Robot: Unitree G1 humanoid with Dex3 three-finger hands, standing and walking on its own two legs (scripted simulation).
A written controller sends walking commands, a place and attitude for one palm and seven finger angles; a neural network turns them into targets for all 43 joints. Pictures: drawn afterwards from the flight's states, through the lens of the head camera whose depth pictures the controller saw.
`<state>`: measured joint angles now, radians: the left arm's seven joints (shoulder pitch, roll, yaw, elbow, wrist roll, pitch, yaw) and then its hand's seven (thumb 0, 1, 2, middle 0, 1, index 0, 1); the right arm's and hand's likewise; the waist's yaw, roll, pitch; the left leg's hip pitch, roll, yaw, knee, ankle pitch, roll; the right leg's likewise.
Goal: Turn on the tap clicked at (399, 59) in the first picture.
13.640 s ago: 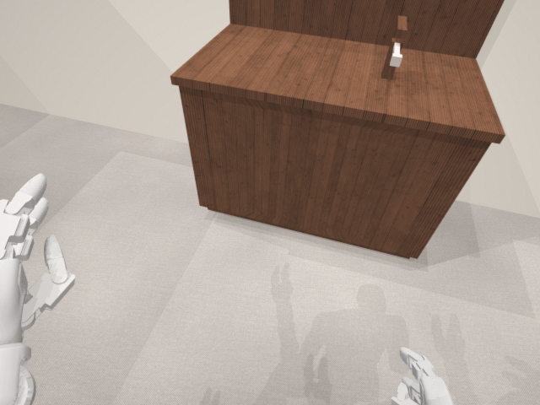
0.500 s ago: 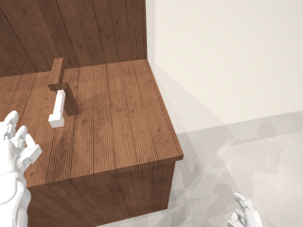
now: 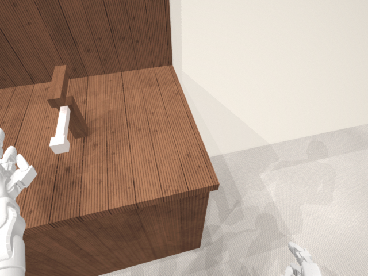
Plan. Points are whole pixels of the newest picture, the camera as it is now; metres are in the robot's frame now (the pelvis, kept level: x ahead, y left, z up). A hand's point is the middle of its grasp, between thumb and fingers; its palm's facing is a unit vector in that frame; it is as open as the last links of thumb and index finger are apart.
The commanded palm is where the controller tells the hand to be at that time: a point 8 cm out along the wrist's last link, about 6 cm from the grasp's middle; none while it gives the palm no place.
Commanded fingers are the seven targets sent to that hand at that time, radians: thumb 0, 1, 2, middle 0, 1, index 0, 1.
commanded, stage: reach beside the lever's end, fingers flat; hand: left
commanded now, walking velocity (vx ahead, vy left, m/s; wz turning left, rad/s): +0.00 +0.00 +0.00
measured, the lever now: (60, 144) +0.35 +0.30 +0.10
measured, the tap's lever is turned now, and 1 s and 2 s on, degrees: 0 0 11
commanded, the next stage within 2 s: push the lever round in 0.46 s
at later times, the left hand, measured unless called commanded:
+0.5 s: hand (38, 167) +0.30 +0.33 +0.09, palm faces +0.55 -0.83 -0.12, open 7.8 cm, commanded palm +0.24 +0.37 +0.09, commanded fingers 0.00 0.90 0.90 -0.15 -0.15 -0.15 -0.15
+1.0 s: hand (52, 162) +0.31 +0.31 +0.09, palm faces +0.54 -0.84 -0.11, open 7.8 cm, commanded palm +0.26 +0.35 +0.09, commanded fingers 0.00 0.90 0.90 -0.15 -0.15 -0.15 -0.15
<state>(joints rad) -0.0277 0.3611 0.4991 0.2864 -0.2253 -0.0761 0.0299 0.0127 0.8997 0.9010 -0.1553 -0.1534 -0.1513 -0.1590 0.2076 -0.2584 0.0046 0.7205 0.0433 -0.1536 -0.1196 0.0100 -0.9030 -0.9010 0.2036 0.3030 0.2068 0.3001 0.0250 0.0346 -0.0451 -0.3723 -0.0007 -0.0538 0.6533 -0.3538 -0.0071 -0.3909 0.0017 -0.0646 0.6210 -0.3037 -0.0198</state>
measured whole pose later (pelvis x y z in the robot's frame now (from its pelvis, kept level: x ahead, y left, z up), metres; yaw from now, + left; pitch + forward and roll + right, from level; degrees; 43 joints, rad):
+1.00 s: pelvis +0.00 +0.00 +0.00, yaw +0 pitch +5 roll -1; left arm -0.06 0.31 0.44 0.30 -0.18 -0.10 0.09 0.01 0.90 0.90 -0.15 -0.15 -0.15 -0.15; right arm 0.20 -0.25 0.00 0.69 0.04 -0.12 -0.10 0.01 -0.90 -0.90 0.20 0.30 0.21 0.30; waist 0.01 0.04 -0.06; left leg -0.39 0.00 -0.05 0.67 -0.37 -0.01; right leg -0.41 0.01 -0.06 0.63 -0.31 -0.02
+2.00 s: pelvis +0.00 +0.00 +0.00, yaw +1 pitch +4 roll -1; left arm -0.14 0.15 0.27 0.26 -0.08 -0.07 0.43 0.00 0.97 0.94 -0.15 -0.15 -0.15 -0.15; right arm 0.16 -0.23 0.00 0.73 0.01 -0.04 -0.09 0.01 -0.90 -0.90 0.20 0.30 0.21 0.30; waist 0.02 0.04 -0.06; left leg -0.38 0.00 -0.07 0.67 -0.35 -0.01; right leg -0.39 0.00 -0.08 0.64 -0.31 -0.02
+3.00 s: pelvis +0.00 -0.01 +0.00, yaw +1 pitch +5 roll -1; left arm -0.41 -0.01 0.20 0.49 0.05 -0.01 0.81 -0.02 0.92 0.93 -0.15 -0.15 -0.15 -0.15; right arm 0.11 -0.20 -0.03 0.79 -0.04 0.06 -0.05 0.01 -0.91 -0.90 0.20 0.30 0.21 0.30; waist 0.01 0.04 -0.07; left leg -0.38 0.01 -0.08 0.64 -0.35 -0.02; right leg -0.39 0.01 -0.09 0.61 -0.31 -0.03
